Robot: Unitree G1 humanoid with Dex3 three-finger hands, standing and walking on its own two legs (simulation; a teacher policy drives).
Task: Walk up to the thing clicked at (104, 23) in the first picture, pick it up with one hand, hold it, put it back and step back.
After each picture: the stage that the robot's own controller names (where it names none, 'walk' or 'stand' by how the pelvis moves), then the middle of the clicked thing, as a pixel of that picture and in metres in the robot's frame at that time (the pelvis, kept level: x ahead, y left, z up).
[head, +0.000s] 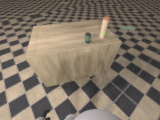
stand; (103, 28) +1.02 -0.13 +0.04
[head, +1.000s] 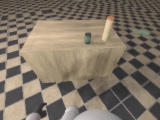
walk; (107, 29) +0.91 -0.12 +0.07
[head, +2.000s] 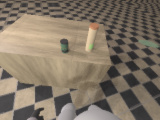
walk; (91, 39) +0.65 +0.04 +0.08
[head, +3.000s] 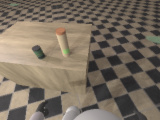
stand; (63, 43) +0.56 +0.25 +0.07
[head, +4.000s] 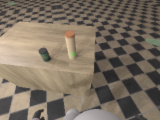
walk; (71, 46) +0.55 +0.18 +0.06
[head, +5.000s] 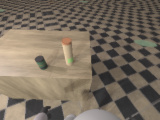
stand; (68, 53) +0.51 +0.20 +0.04
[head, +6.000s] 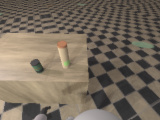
stand; (64, 56) +0.49 +0.22 +0.04
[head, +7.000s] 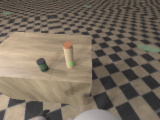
stand; (69, 56) +0.50 +0.19 +0.04
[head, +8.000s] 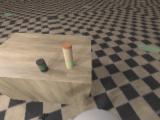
stand; (68, 56) +0.50 +0.20 +0.04
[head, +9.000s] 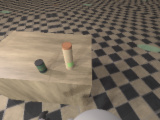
stand; (68, 57) +0.48 +0.19 +0.04
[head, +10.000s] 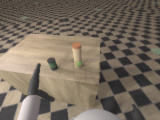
rise first; (77, 56) +0.51 +0.16 +0.04
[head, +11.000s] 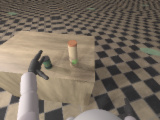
go down; (73, 54) +0.53 +0.15 +0.05
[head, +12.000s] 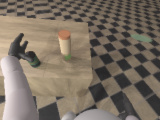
go down; (65, 48) +0.50 +0.15 +0.08
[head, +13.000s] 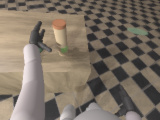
close in; (61, 40) +0.53 +0.15 +0.11
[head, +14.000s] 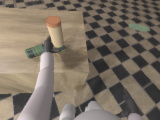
close; (57, 39) +0.52 +0.17 +0.12
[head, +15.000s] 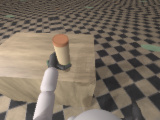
lift; (63, 56) +0.35 +0.17 +0.20
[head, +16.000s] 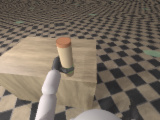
hold; (66, 59) +0.33 +0.15 +0.20
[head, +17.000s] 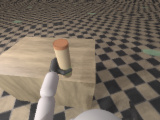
hold; (64, 61) +0.32 +0.17 +0.20
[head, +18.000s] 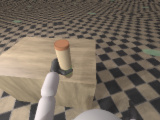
hold; (65, 61) +0.32 +0.16 +0.19
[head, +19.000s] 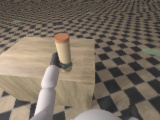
crouch; (64, 55) +0.36 +0.16 +0.21
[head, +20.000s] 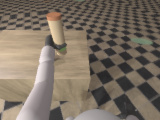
crouch; (58, 37) +0.49 +0.18 +0.22
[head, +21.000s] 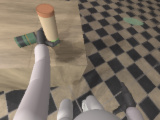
lower; (51, 31) +0.54 +0.17 +0.13
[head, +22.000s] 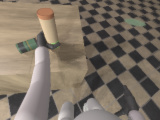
lower; (51, 34) +0.53 +0.18 +0.13
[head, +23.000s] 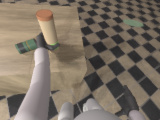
lower; (50, 35) +0.53 +0.18 +0.12
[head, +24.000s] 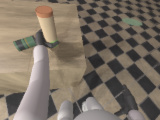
lower; (50, 33) +0.54 +0.18 +0.13
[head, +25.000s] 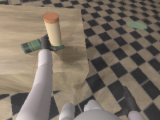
open; (55, 37) +0.53 +0.17 +0.12
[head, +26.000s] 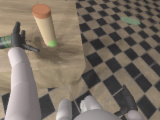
rise; (48, 32) +0.53 +0.18 +0.13
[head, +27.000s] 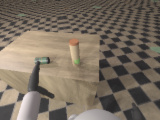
sink last; (75, 54) +0.51 +0.17 +0.07
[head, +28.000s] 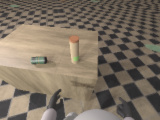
stand; (74, 51) +0.52 +0.16 +0.05
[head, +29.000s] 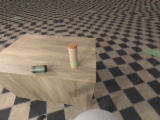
stand; (73, 56) +0.52 +0.17 +0.04
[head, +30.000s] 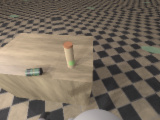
stand; (69, 56) +0.51 +0.19 +0.04
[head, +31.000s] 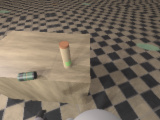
stand; (66, 56) +0.49 +0.21 +0.04
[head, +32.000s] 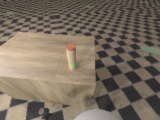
stand; (71, 58) +0.48 +0.18 +0.04
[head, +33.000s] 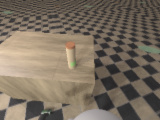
stand; (71, 56) +0.50 +0.17 +0.04
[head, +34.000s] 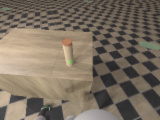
walk; (68, 54) +0.50 +0.19 +0.04
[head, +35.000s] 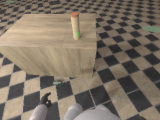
walk; (75, 27) +0.79 +0.18 +0.07
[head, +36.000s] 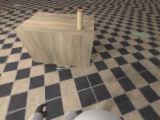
stand; (80, 20) +1.16 +0.19 +0.06
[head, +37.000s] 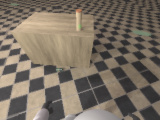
stand; (79, 20) +1.11 +0.19 +0.05
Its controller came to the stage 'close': yes
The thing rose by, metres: 0.19
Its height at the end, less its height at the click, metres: +0.00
